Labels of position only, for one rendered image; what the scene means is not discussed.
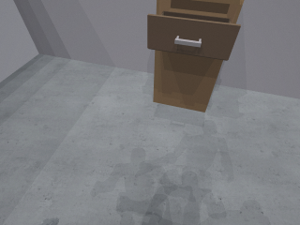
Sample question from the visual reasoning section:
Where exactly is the handle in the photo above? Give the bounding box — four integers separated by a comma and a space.
174, 36, 202, 48

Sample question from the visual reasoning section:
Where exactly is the cabinet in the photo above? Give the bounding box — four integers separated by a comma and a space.
153, 0, 245, 113

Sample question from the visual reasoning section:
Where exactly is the drawer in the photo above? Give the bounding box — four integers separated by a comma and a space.
147, 10, 241, 61

